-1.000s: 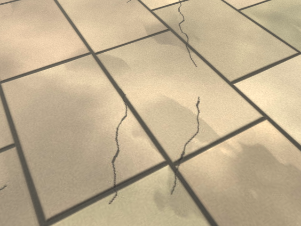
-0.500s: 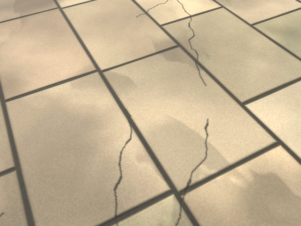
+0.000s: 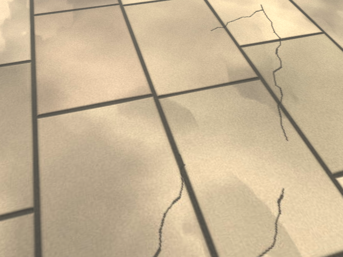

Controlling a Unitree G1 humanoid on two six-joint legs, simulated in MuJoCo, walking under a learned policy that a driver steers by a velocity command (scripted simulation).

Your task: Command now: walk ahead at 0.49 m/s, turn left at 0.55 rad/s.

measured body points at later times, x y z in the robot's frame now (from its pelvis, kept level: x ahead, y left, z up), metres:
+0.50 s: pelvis +0.26 -0.04 +0.01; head +0.28 -0.05 +0.46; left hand +0.22 +0.23 -0.11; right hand +0.48 -0.25 -0.10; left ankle +0.29 +0.13 -0.67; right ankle +0.27 -0.15 -0.74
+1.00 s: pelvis +0.49 +0.09 +0.01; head +0.50 +0.10 +0.45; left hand +0.56 +0.38 -0.11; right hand +0.61 -0.17 -0.11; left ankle +0.45 +0.16 -0.74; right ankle +0.61 -0.07 -0.66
